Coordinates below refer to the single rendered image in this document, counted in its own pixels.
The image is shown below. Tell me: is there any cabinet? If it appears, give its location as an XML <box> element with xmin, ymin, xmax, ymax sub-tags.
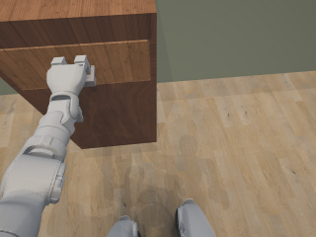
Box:
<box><xmin>0</xmin><ymin>0</ymin><xmax>157</xmax><ymax>149</ymax></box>

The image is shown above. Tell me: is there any handle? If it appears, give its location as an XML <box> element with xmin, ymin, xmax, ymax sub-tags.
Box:
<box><xmin>84</xmin><ymin>65</ymin><xmax>97</xmax><ymax>87</ymax></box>

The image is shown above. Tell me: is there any drawer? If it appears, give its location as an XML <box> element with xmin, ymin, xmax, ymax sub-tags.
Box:
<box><xmin>0</xmin><ymin>39</ymin><xmax>149</xmax><ymax>90</ymax></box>

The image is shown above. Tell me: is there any robot left upper arm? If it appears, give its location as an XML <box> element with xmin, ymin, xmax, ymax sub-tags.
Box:
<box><xmin>0</xmin><ymin>154</ymin><xmax>66</xmax><ymax>237</ymax></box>

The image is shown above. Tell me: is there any left robot forearm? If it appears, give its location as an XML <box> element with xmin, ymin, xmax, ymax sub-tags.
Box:
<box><xmin>0</xmin><ymin>91</ymin><xmax>79</xmax><ymax>198</ymax></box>

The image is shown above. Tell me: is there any left robot hand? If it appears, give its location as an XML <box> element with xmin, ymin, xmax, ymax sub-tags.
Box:
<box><xmin>46</xmin><ymin>54</ymin><xmax>91</xmax><ymax>122</ymax></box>

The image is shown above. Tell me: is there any robot left shin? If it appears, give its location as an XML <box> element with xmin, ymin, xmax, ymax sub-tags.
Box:
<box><xmin>119</xmin><ymin>215</ymin><xmax>131</xmax><ymax>221</ymax></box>

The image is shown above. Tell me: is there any left robot thigh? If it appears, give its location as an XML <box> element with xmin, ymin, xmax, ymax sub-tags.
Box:
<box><xmin>107</xmin><ymin>219</ymin><xmax>138</xmax><ymax>237</ymax></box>

